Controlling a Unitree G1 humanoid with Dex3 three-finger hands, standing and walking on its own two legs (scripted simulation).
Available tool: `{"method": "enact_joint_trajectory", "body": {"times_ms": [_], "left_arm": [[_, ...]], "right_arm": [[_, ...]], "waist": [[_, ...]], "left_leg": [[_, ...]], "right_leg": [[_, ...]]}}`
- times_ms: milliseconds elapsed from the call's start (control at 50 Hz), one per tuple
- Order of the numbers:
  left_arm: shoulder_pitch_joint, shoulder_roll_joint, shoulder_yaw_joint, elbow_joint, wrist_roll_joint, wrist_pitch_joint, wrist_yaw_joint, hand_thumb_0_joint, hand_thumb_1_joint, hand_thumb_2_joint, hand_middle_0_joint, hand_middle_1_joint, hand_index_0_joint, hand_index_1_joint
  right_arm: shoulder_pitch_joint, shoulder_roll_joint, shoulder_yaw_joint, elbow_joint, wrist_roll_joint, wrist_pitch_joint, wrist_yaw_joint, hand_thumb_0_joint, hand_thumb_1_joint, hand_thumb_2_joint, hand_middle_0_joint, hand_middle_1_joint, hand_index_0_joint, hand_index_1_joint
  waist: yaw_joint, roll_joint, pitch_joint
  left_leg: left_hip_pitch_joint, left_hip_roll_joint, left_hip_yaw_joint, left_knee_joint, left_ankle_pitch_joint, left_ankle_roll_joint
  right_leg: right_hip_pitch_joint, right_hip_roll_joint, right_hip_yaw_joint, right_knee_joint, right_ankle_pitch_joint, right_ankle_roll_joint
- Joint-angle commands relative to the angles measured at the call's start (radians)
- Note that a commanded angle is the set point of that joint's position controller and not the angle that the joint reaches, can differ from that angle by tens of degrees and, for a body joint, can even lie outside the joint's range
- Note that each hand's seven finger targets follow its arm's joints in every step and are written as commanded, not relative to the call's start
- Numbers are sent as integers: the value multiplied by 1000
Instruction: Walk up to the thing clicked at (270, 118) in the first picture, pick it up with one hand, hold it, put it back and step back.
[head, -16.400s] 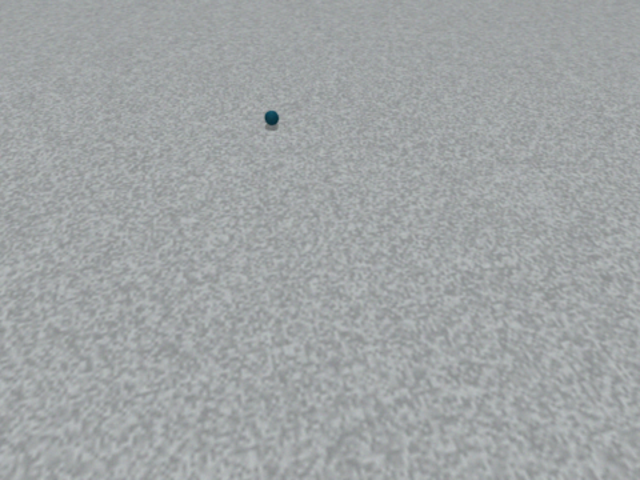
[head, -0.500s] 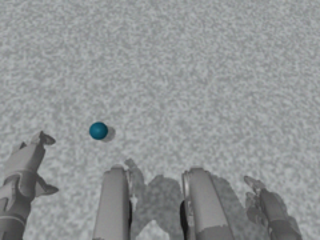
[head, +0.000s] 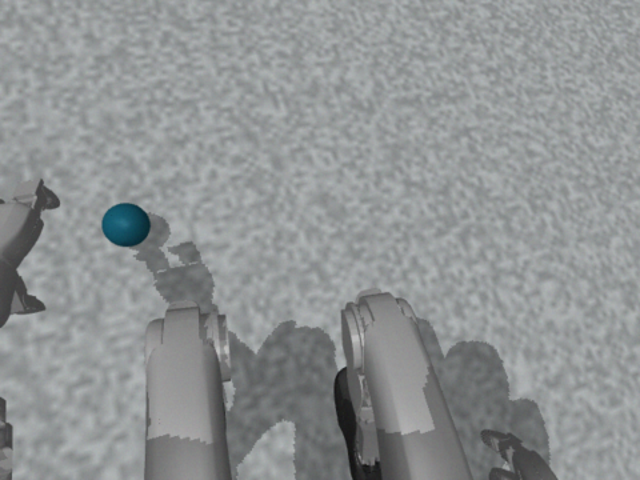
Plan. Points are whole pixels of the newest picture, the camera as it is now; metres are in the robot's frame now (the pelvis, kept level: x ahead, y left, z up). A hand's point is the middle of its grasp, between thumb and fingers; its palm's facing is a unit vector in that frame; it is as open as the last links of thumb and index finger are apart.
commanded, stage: rise first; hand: left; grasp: from above
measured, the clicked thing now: (126, 225) +0.50 +0.29 -0.34
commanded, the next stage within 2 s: approach in 0.84 s
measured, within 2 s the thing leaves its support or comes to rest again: neither
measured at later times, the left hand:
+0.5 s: hand (52, 241) +0.43 +0.34 -0.20, palm faces -0.44 -0.08 -0.89, open 14.1 cm
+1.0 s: hand (67, 238) +0.44 +0.33 -0.22, palm faces -0.45 -0.09 -0.89, open 14.2 cm
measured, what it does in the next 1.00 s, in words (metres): stands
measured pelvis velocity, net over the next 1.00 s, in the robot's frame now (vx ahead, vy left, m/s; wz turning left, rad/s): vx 0.02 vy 0.00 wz -0.05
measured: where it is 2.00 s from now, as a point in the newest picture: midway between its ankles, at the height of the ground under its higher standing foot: (286, 455)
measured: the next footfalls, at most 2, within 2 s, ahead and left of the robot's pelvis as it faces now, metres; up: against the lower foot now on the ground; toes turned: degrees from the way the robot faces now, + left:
none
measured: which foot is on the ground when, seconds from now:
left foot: down 0.00-1.00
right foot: down 0.00-1.00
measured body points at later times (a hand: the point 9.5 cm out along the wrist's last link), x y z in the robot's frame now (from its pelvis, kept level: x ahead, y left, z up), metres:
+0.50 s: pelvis +0.01 +0.00 -0.03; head +0.24 +0.08 +0.34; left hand +0.45 +0.34 -0.15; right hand +0.10 -0.27 -0.15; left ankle +0.10 +0.14 -0.34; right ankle +0.10 -0.13 -0.34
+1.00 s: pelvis +0.02 +0.00 -0.05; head +0.26 +0.07 +0.32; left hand +0.46 +0.33 -0.17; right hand +0.09 -0.28 -0.16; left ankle +0.10 +0.14 -0.34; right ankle +0.10 -0.13 -0.34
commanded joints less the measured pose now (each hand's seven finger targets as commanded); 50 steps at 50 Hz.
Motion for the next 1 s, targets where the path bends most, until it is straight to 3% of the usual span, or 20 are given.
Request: {"method": "enact_joint_trajectory", "body": {"times_ms": [0, 80, 140, 180, 240, 320, 400, 440, 560, 840, 900, 920, 940, 980], "left_arm": [[-307, 311, 47, -106, 35, -16, 82, 0, -540, 1017, -78, -959, -70, -966], [-338, 322, 38, -56, 77, -17, 113, 0, -530, 999, -84, -965, -79, -969], [-360, 345, 48, -35, 100, -20, 137, 0, -534, 1000, -72, -988, -72, -987], [-369, 333, 35, -6, 115, -19, 145, 0, -527, 991, -88, -974, -85, -976], [-374, 339, 45, 0, 118, -13, 163, 0, -515, 976, -97, -975, -96, -975], [-405, 331, 32, 31, 121, -1, 172, 0, -549, 1005, -81, -982, -75, -988], [-401, 349, 48, 23, 112, 4, 177, 0, -549, 1002, -73, -1001, -72, -1002], [-399, 329, 37, 26, 112, 7, 177, 0, -557, 1009, -65, -1011, -64, -1011], [-390, 358, 56, 35, 112, 8, 178, 0, -571, 1019, -66, -1010, -61, -1014], [-399, 373, 62, 72, 113, -1, 193, 0, -569, 1023, -62, -1016, -58, -1020], [-417, 389, 59, 75, 118, -7, 197, 0, -570, 1022, -62, -1021, -59, -1024], [-419, 386, 64, 70, 112, -10, 202, 0, -611, 1102, -72, -974, -31, -1016], [-410, 376, 53, 99, 117, -5, 203, 0, -550, 1022, -61, -1047, -67, -1040], [-455, 354, 37, 94, 116, -6, 211, 0, -543, 987, -62, -1047, -69, -1038]], "right_arm": [[121, -223, -65, -36, -14, -10, -5, 0, -895, -901, 200, 300, 200, 300], [120, -224, -57, -25, -27, -4, 0, 0, -899, -902, 200, 300, 200, 300], [112, -224, -55, -21, -35, -3, 2, 0, -898, -901, 200, 300, 200, 300], [117, -219, -50, -12, -44, -3, 3, 0, -902, -902, 200, 300, 200, 300], [121, -213, -46, -6, -51, -5, 4, 0, -904, -903, 200, 300, 200, 300], [122, -213, -43, -6, -58, -5, 7, 0, -905, -903, 199, 300, 200, 300], [117, -215, -44, -5, -61, -5, 9, 0, -905, -903, 200, 300, 200, 300], [124, -212, -40, -1, -61, -3, 11, 0, -904, -902, 200, 300, 200, 300], [132, -212, -32, -2, -64, 5, 17, 0, -906, -903, 199, 300, 200, 300], [123, -227, -14, -11, -74, 10, 24, 0, -902, -901, 200, 300, 200, 300], [123, -229, -7, -11, -79, 9, 25, 0, -903, -902, 200, 300, 200, 300], [122, -229, -4, -8, -80, 9, 25, 0, -907, -903, 199, 300, 199, 300], [125, -225, -1, -9, -81, 6, 27, 0, -903, -897, 200, 300, 200, 300], [140, -235, 0, -2, -85, 2, 27, 0, -901, -896, 200, 300, 200, 300]], "waist": [[10, 253, -601], [-5, 264, -595], [0, 260, -604], [-16, 240, -607], [-13, 242, -642], [-33, 250, -623], [-26, 255, -648], [-33, 269, -649], [-37, 260, -650], [-53, 286, -610], [-61, 263, -605], [-61, 268, -608], [-66, 261, -598], [-95, 250, -596]], "left_leg": [[540, -1, 100, -250, -2, 63], [521, -3, 101, -220, 15, 63], [495, -7, 115, -196, 8, 67], [483, -6, 122, -167, 42, 71], [486, -7, 131, -138, 91, 73], [459, -5, 123, -135, 57, 72], [461, -3, 125, -114, 89, 73], [480, 1, 116, -114, 114, 70], [461, 2, 118, -86, 158, 72], [432, 5, 106, -72, 111, 69], [389, 3, 109, -53, 97, 74], [389, 1, 111, -52, 104, 74], [387, 2, 112, -43, 110, 75], [391, 3, 103, -41, 112, 75]], "right_leg": [[144, -2, -110, -217, 65, -86], [119, -1, -115, -191, 81, -85], [113, 3, -112, -191, 73, -86], [132, 5, -110, -187, 107, -83], [163, 7, -106, -177, 156, -78], [132, 10, -115, -166, 126, -79], [148, 11, -111, -153, 160, -77], [139, 12, -120, -131, 182, -77], [170, 15, -117, -122, 228, -75], [131, 21, -134, -95, 186, -76], [151, 23, -129, -105, 186, -74], [152, 22, -130, -97, 191, -72], [159, 22, -126, -101, 202, -71], [143, 22, -135, -95, 205, -70]]}}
